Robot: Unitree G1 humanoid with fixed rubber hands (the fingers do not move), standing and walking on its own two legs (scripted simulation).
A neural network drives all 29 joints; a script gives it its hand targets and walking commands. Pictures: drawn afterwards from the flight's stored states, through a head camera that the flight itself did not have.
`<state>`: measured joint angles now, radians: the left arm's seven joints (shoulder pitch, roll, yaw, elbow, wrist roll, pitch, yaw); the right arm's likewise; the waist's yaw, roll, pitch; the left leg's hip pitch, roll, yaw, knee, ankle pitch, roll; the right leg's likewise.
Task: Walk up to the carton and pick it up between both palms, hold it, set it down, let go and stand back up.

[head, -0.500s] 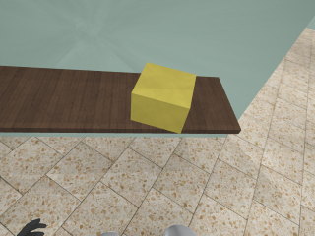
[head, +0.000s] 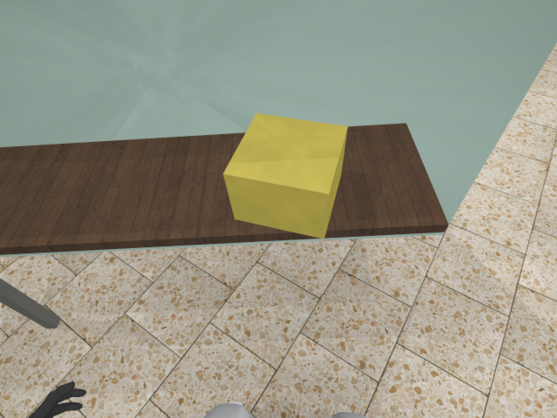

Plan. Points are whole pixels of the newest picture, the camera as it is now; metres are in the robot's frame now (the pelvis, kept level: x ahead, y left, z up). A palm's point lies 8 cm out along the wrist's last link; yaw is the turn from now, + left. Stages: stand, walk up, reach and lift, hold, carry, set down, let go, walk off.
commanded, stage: walk up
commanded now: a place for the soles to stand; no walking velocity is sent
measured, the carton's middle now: (289, 174) +0.61 -0.02 -0.08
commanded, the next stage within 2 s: none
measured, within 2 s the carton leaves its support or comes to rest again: neither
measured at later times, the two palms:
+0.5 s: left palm out of the picture +0.13 +0.35 -0.06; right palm out of the picture +0.09 -0.31 -0.09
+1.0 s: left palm out of the picture +0.14 +0.36 -0.06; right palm out of the picture +0.10 -0.30 -0.08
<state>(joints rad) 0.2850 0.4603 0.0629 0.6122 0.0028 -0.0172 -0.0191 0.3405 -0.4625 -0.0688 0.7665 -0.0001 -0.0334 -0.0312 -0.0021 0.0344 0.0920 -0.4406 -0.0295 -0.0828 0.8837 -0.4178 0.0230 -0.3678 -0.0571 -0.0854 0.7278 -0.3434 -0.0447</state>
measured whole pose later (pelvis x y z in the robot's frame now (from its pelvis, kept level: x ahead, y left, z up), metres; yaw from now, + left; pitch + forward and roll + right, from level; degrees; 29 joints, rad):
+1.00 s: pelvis +0.01 +0.03 -0.01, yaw +2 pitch -2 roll +0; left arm 0.20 0.45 0.06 0.61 0.00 -0.01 -0.02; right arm 0.30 -0.45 -0.07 0.77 0.00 -0.05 -0.02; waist 0.00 0.00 0.08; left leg -0.36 -0.03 -0.09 0.74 -0.35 -0.01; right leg -0.35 -0.07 -0.09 0.75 -0.37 -0.02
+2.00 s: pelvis +0.21 -0.05 +0.00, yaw +3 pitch -2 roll +1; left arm 0.43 0.45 0.06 0.61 0.00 -0.03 -0.01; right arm 0.32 -0.46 -0.07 0.77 0.00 -0.05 0.02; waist 0.00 0.02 0.09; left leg -0.43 -0.06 -0.06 0.59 -0.13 0.04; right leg -0.08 0.01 -0.12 0.65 -0.51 -0.06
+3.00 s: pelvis +0.22 -0.04 +0.00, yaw +5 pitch -2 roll +1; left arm 0.23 0.43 0.06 0.62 0.00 -0.02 0.00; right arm 0.27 -0.44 -0.07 0.77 0.00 -0.05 0.00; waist 0.00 -0.03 0.06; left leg -0.29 -0.04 -0.07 0.65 -0.32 -0.01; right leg -0.32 -0.05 -0.06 0.70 -0.34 -0.03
